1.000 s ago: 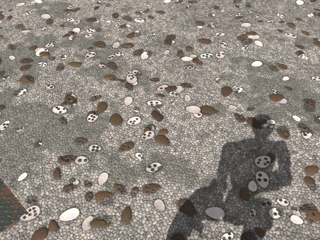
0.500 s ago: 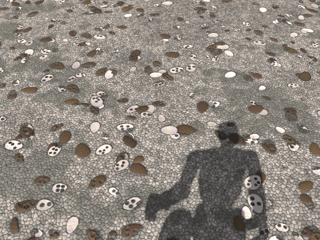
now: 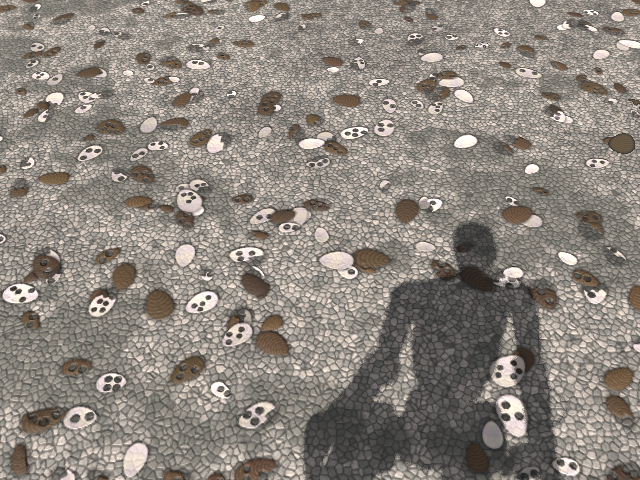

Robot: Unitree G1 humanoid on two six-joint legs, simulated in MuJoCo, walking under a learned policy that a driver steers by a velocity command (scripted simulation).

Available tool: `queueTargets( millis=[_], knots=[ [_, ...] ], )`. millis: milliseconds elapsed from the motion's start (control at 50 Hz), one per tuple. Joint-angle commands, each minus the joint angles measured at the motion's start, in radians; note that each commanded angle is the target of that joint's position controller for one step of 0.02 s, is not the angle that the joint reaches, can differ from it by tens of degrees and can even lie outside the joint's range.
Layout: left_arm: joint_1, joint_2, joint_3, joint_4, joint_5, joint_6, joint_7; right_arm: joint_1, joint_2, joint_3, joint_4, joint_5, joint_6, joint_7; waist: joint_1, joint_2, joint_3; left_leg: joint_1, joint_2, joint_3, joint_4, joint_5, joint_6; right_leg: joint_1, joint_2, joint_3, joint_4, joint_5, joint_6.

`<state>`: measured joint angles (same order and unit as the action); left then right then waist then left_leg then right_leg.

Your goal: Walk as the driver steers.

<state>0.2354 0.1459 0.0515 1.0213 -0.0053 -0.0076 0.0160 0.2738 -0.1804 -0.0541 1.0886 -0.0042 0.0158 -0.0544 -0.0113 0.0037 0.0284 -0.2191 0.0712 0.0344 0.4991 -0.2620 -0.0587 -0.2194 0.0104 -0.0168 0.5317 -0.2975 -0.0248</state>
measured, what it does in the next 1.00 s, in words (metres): walks ahead: left foot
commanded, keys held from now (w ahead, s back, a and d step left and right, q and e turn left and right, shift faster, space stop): no key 0.30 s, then w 0.70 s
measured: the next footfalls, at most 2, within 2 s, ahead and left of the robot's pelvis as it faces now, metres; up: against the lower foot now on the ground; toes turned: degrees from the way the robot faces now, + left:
left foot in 0.60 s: +0.12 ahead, +0.15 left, +0.00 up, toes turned +3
right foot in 1.10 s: +0.50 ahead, -0.07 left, +0.00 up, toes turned -3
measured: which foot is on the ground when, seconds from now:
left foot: down 0.00-0.38, up 0.40-0.58, down 0.60-1.00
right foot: down 0.00-0.60, up 0.62-1.00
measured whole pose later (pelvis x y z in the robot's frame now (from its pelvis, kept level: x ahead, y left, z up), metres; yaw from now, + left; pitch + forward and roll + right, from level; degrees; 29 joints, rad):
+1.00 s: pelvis +0.24 +0.06 +0.00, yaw +0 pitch +3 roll +0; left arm -0.07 0.21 0.06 0.88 -0.03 -0.08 -0.03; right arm 0.50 -0.16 -0.04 1.10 0.01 -0.08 -0.03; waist -0.09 -0.03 0.00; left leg 0.12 -0.03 0.06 0.20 -0.36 0.04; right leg -0.68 -0.06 -0.03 0.60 0.07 -0.04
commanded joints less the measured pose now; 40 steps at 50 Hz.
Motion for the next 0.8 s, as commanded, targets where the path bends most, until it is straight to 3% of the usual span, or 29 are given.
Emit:
queueTargets(
  millis=[20,300,340,360,400,420,440,460,480,520,540,560,580,600,620,640,660,680,700,740,800],
  knots=[
    [0.028,0.097,0.020,-0.022,-0.001,-0.005,0.002,0.061,-0.075,-0.012,-0.006,0.003,-0.002,-0.004,-0.002,-0.011,-0.009,0.032,-0.001,-0.004,-0.040,0.133,0.012,-0.009,-0.069,0.068,-0.097,0.330,-0.020],
    [0.007,0.096,0.023,0.014,-0.001,0.007,0.008,0.038,-0.069,-0.013,0.019,0.004,-0.004,-0.005,0.002,-0.008,0.012,0.034,0.002,0.008,-0.048,0.132,0.008,0.011,-0.050,0.049,-0.094,0.300,-0.010],
    [0.024,0.110,0.031,0.024,-0.010,0.013,0.013,0.056,-0.061,-0.016,0.031,0.012,-0.002,-0.006,0.008,-0.028,0.003,0.011,-0.040,0.061,0.000,-0.081,0.017,0.011,-0.035,0.048,-0.106,-0.007,-0.033],
    [0.036,0.133,0.040,0.023,-0.019,0.015,0.016,0.036,-0.059,-0.017,0.022,0.018,-0.003,-0.008,0.020,-0.051,0.025,-0.036,-0.064,0.090,0.056,-0.199,0.028,-0.012,-0.048,0.080,-0.130,-0.261,-0.062],
    [0.125,0.185,0.057,0.028,-0.031,0.004,0.018,-0.034,-0.036,-0.012,-0.018,0.021,-0.024,-0.006,0.069,-0.137,0.105,-0.223,-0.085,0.102,0.219,-0.266,0.044,-0.009,-0.191,0.311,-0.262,-0.589,-0.154],
    [0.166,0.217,0.066,0.036,-0.036,-0.010,0.018,-0.081,-0.024,-0.008,-0.044,0.027,-0.043,-0.001,0.091,-0.175,0.153,-0.301,-0.063,0.056,0.293,-0.247,0.067,-0.014,-0.277,0.466,-0.326,-0.637,-0.215],
    [0.165,0.228,0.069,0.033,-0.029,-0.027,0.022,-0.121,-0.031,-0.010,-0.070,0.039,-0.063,0.006,0.094,-0.197,0.186,-0.383,-0.030,0.000,0.372,-0.261,0.091,-0.009,-0.336,0.560,-0.357,-0.601,-0.253],
    [0.149,0.212,0.064,0.024,-0.016,-0.044,0.024,-0.140,-0.042,-0.013,-0.088,0.048,-0.083,0.013,0.090,-0.211,0.191,-0.451,-0.005,-0.041,0.422,-0.304,0.114,0.023,-0.368,0.592,-0.356,-0.519,-0.266],
    [0.126,0.193,0.059,0.014,-0.011,-0.054,0.024,-0.133,-0.051,-0.017,-0.092,0.051,-0.097,0.021,0.073,-0.193,0.170,-0.469,0.014,-0.061,0.411,-0.324,0.135,0.048,-0.371,0.569,-0.335,-0.453,-0.255],
    [0.039,0.186,0.058,-0.008,-0.026,-0.056,0.022,-0.074,-0.062,-0.028,-0.076,0.049,-0.111,0.032,0.012,-0.148,0.112,-0.277,0.003,-0.021,0.217,-0.242,0.154,-0.025,-0.295,0.392,-0.281,-0.318,-0.181],
    [-0.013,0.193,0.059,-0.015,-0.036,-0.050,0.018,0.032,-0.048,-0.034,-0.030,0.042,-0.112,0.035,-0.045,-0.128,0.069,-0.045,-0.047,0.044,0.121,-0.069,0.147,-0.155,-0.226,0.274,-0.238,-0.264,-0.140],
    [-0.025,0.196,0.061,-0.017,-0.032,-0.049,0.013,0.155,-0.038,-0.044,0.029,0.033,-0.106,0.038,-0.088,-0.096,0.029,0.159,-0.104,0.093,0.121,0.038,0.118,-0.272,-0.169,0.187,-0.163,-0.228,-0.113],
    [-0.052,0.172,0.051,-0.027,-0.024,-0.053,0.011,0.275,-0.049,-0.055,0.066,0.025,-0.098,0.038,-0.143,-0.029,0.007,0.278,-0.102,0.079,0.098,0.010,0.114,-0.358,-0.120,0.103,-0.008,-0.128,-0.079],
    [-0.076,0.096,0.028,-0.046,-0.015,-0.061,0.005,0.401,-0.130,-0.074,0.074,0.018,-0.100,0.033,-0.184,0.232,-0.026,0.369,0.116,-0.266,-0.086,-0.136,0.186,-0.490,-0.030,-0.029,0.428,-0.062,-0.007],
    [-0.065,0.070,0.026,-0.084,-0.025,-0.079,0.006,0.433,-0.190,-0.067,0.055,0.008,-0.109,0.050,-0.148,0.360,-0.054,0.393,0.317,-0.779,-0.319,-0.312,0.343,-0.669,0.060,0.031,0.682,-0.284,0.001],
    [-0.078,0.097,0.032,-0.093,-0.057,-0.094,0.006,0.331,-0.171,-0.052,0.036,-0.002,-0.120,0.053,-0.100,0.249,0.028,0.320,0.362,-0.851,-0.354,-0.507,0.379,-0.770,-0.018,0.107,0.813,-0.233,-0.028],
    [-0.091,0.119,0.031,-0.100,-0.064,-0.103,0.006,0.231,-0.130,-0.035,0.002,0.004,-0.129,0.057,-0.065,0.146,0.086,0.265,0.333,-0.737,-0.334,-0.499,0.343,-0.816,-0.068,0.108,0.847,-0.121,-0.056],
    [-0.068,0.128,0.035,-0.084,-0.046,-0.103,0.010,0.141,-0.112,-0.022,-0.029,0.008,-0.131,0.063,-0.025,0.069,0.096,0.196,0.283,-0.586,-0.322,-0.358,0.295,-0.774,-0.108,0.097,0.805,-0.003,-0.061],
    [-0.045,0.145,0.045,-0.068,-0.025,-0.099,0.015,0.083,-0.103,-0.014,-0.048,0.006,-0.130,0.067,0.005,0.055,0.081,0.130,0.234,-0.460,-0.325,-0.205,0.251,-0.691,-0.138,0.097,0.717,0.079,-0.057],
    [-0.027,0.146,0.052,-0.058,-0.014,-0.081,0.007,0.120,-0.075,-0.002,-0.038,0.001,-0.118,0.062,0.008,0.092,0.056,0.083,0.151,-0.269,-0.326,0.034,0.210,-0.577,-0.140,0.063,0.614,0.182,-0.035],
    [-0.139,0.112,0.040,-0.105,-0.009,-0.070,-0.003,0.216,-0.096,0.000,-0.020,0.003,-0.112,0.040,-0.017,0.066,0.053,0.127,0.128,-0.170,-0.325,0.321,0.214,-0.600,-0.123,0.025,0.460,0.273,-0.006]
  ],
)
